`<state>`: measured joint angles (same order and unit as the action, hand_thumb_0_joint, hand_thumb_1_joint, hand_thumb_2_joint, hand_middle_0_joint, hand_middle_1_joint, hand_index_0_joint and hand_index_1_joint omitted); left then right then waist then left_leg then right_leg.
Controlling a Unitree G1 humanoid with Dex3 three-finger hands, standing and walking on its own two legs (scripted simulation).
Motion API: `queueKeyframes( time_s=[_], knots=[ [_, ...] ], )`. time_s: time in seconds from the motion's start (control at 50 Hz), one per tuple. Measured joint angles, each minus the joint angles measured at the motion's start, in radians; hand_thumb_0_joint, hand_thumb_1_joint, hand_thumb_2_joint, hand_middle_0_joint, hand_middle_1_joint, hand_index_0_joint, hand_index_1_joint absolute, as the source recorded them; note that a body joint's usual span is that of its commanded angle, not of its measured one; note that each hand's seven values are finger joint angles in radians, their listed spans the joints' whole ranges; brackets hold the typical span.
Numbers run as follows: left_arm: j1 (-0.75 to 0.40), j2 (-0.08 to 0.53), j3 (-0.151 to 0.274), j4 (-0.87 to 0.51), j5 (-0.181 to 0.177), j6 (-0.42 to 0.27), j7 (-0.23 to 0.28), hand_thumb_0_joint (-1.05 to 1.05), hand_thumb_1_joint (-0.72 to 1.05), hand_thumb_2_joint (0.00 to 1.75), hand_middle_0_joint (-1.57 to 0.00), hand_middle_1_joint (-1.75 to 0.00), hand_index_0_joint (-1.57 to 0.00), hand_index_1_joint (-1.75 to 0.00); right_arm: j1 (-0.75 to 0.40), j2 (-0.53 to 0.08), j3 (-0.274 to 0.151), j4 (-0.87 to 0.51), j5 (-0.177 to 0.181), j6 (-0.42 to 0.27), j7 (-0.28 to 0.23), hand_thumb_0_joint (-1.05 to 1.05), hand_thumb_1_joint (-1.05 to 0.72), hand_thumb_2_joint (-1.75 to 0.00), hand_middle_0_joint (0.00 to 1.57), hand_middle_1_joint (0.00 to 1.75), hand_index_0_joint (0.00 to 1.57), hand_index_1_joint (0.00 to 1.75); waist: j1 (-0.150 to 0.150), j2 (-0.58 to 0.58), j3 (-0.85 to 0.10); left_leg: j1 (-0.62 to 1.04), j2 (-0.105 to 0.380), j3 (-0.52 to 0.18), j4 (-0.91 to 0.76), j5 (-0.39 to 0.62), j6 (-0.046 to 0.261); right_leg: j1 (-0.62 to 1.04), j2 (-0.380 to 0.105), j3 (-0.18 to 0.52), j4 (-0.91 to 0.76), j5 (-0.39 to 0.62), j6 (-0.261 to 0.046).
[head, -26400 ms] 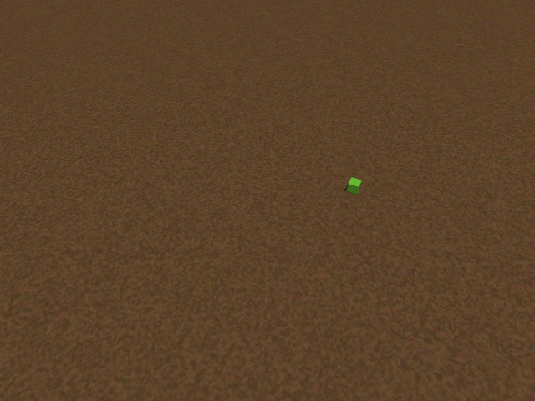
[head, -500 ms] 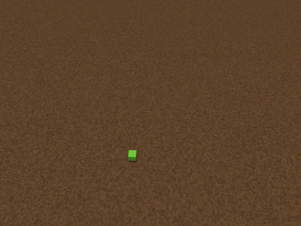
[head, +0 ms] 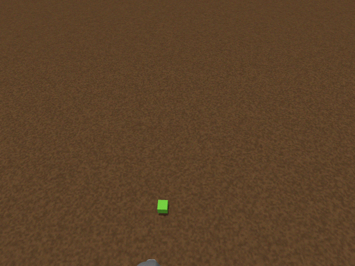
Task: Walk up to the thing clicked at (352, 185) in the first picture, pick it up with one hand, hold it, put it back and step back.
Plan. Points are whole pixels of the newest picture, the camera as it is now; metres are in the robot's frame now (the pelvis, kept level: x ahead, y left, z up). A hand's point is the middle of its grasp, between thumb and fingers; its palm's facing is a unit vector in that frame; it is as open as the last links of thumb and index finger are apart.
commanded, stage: walk up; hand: left
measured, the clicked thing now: (162, 206) +0.55 +0.14 -0.74
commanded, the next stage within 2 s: stand in 1.64 s
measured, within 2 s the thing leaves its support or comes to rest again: neither
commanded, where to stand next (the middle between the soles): +0.15 -0.06 m, yaw -3 degrees
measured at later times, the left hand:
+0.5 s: hand out of the picture +0.16 +0.26 -0.15, palm faces -0.08 -0.92 -0.39, open 7.3 cm
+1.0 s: hand (99, 243) +0.21 +0.23 -0.14, palm faces -0.04 -0.94 -0.33, open 7.3 cm
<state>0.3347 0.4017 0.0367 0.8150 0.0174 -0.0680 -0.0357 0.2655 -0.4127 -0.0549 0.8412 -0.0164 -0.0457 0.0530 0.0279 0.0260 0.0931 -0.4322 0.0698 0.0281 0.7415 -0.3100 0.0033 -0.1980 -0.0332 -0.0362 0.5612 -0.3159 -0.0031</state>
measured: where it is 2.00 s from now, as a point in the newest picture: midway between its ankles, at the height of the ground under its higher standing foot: outside the picture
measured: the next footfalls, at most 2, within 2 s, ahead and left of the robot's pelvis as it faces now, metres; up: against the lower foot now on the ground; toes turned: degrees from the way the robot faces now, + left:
left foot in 0.04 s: +0.15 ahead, +0.13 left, +0.00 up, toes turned +0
right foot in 0.38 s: +0.14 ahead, -0.14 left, +0.00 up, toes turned -3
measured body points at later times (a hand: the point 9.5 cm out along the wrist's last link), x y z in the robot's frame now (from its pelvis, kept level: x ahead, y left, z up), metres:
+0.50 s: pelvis +0.08 +0.00 -0.01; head +0.10 -0.01 +0.44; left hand +0.16 +0.31 -0.13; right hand +0.15 -0.32 -0.13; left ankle +0.11 +0.12 -0.73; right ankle +0.11 -0.13 -0.73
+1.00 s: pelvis +0.10 -0.01 +0.02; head +0.10 -0.01 +0.47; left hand +0.21 +0.28 -0.11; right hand +0.17 -0.32 -0.11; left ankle +0.11 +0.12 -0.73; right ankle +0.11 -0.14 -0.73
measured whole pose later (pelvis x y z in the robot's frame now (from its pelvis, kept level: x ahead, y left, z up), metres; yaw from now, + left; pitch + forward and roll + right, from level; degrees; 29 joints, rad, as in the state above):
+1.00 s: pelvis +0.10 -0.01 +0.02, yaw -1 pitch -3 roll +0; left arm 0.04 0.35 0.01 1.14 0.00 -0.01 -0.01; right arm 0.08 -0.37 0.01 1.14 0.00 -0.02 0.01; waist -0.01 0.00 0.05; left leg -0.13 0.04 0.02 0.36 -0.18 -0.03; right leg -0.14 -0.02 -0.03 0.37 -0.18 0.01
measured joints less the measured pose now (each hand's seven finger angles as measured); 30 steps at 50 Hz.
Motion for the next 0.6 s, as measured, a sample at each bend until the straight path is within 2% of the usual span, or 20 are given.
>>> queueKeyframes(
  time_s=[0.04,0.06,0.08,0.12,0.18,0.22,0.32,0.38,0.42,0.46,0.5,0.6],
  knots=[
    [0.002,0.01,-0.006,0.0,-0.005,0.013,0.008,0.0,0.9,0.9,-0.2,-0.3,-0.21,-0.3,-0.003,-0.002,-0.001,0.0,-0.002,-0.008,-0.01,0.0,-0.91,-0.9,0.2,0.3,0.2,0.3,0.002,-0.012,0.001,0.037,-0.012,0.011,-0.111,0.098,0.006,-0.01,-0.007,0.004,0.065,-0.053,0.011],
    [-0.003,0.015,-0.008,0.004,-0.008,0.022,0.013,0.0,0.9,0.9,-0.2,-0.3,-0.21,-0.3,-0.008,0.001,-0.003,0.004,-0.005,-0.015,-0.018,0.0,-0.91,-0.9,0.2,0.3,0.2,0.3,-0.001,-0.025,0.003,0.043,-0.023,0.017,-0.118,0.137,0.01,-0.026,-0.017,0.009,0.118,-0.083,0.005],
    [-0.014,0.017,-0.006,0.012,-0.011,0.034,0.018,0.0,0.9,0.9,-0.2,-0.3,-0.21,-0.3,-0.015,0.009,-0.004,0.006,-0.009,-0.018,-0.022,0.0,-0.91,-0.9,0.2,0.3,0.2,0.3,-0.001,-0.043,0.009,0.038,-0.032,0.025,-0.09,0.116,0.014,-0.05,-0.017,0.033,0.188,-0.118,-0.01],
    [-0.029,0.021,-0.006,0.027,-0.011,0.05,0.025,0.0,0.9,0.9,-0.2,-0.3,-0.21,-0.3,-0.02,0.022,0.005,0.0,-0.003,-0.021,-0.021,0.0,-0.91,-0.9,0.2,0.3,0.2,0.3,-0.008,-0.061,0.015,0.043,-0.033,0.032,-0.063,0.073,0.022,-0.111,0.015,0.07,0.35,-0.191,-0.034],
    [-0.038,0.03,-0.004,0.045,-0.011,0.054,0.027,0.0,0.91,0.9,-0.2,-0.3,-0.21,-0.3,-0.014,0.041,0.018,-0.014,0.001,-0.023,-0.026,0.0,-0.9,-0.9,0.2,0.3,0.2,0.3,-0.02,-0.082,0.015,0.081,-0.028,0.04,-0.096,0.063,0.023,-0.182,0.033,0.075,0.472,-0.179,-0.047],
    [-0.04,0.031,-0.002,0.053,-0.01,0.051,0.023,0.0,0.91,0.9,-0.2,-0.3,-0.21,-0.3,-0.007,0.041,0.025,-0.018,-0.001,-0.023,-0.03,0.0,-0.9,-0.9,0.2,0.3,0.2,0.3,-0.026,-0.086,0.012,0.102,-0.025,0.046,-0.122,0.065,0.023,-0.206,0.021,0.063,0.441,-0.154,-0.041],
    [-0.053,0.022,0.004,0.076,-0.005,0.053,0.019,0.0,0.91,0.9,-0.2,-0.3,-0.21,-0.3,-0.001,0.019,0.032,-0.016,-0.004,-0.013,-0.039,0.0,-0.9,-0.9,0.2,0.3,0.21,0.3,-0.041,-0.067,0.012,0.119,-0.016,0.05,-0.121,0.041,0.013,-0.191,-0.008,0.035,0.239,-0.085,-0.027],
    [-0.064,0.018,0.008,0.092,-0.002,0.046,0.025,0.0,0.91,0.9,-0.2,-0.3,-0.21,-0.3,-0.007,0.006,0.037,0.0,0.007,0.007,-0.042,0.0,-0.9,-0.9,0.2,0.3,0.21,0.3,-0.039,-0.046,0.008,0.1,-0.004,0.045,-0.053,-0.005,-0.003,-0.128,0.002,0.024,0.087,0.024,-0.026],
    [-0.079,0.003,0.006,0.11,0.003,0.041,0.031,0.0,0.91,0.9,-0.2,-0.3,-0.21,-0.3,-0.026,0.004,0.038,0.026,0.018,0.025,-0.049,0.0,-0.9,-0.9,0.2,0.3,0.2,0.3,-0.038,-0.015,0.01,0.093,0.009,0.025,-0.014,-0.038,-0.008,-0.121,0.019,0.014,0.097,0.025,0.002],
    [-0.095,-0.005,-0.007,0.123,0.0,0.043,0.028,0.0,0.91,0.9,-0.2,-0.3,-0.21,-0.3,-0.044,0.011,0.04,0.052,0.023,0.035,-0.053,0.01,-0.9,-0.9,0.2,0.3,0.2,0.3,-0.034,-0.012,0.007,0.102,-0.017,0.007,-0.012,-0.091,0.0,-0.124,0.011,0.021,0.117,0.006,0.007],
    [-0.117,-0.016,-0.019,0.135,-0.004,0.047,0.027,0.0,0.91,0.9,-0.2,-0.3,-0.21,-0.3,-0.059,0.017,0.045,0.077,0.027,0.033,-0.052,0.01,-0.91,-0.9,0.2,0.3,0.2,0.3,-0.034,-0.009,0.004,0.125,-0.032,0.004,-0.059,-0.008,-0.005,-0.119,0.002,0.027,0.118,0.0,0.014],
    [-0.183,-0.037,-0.034,0.165,-0.012,0.052,0.025,0.0,0.9,0.9,-0.2,-0.3,-0.21,-0.3,-0.087,0.042,0.065,0.147,0.024,0.025,-0.041,0.01,-0.91,-0.9,0.2,0.3,0.2,0.3,-0.034,-0.01,-0.01,0.168,-0.037,0.003,-0.133,0.012,-0.017,-0.079,-0.001,0.023,0.052,0.024,0.018]
  ],
)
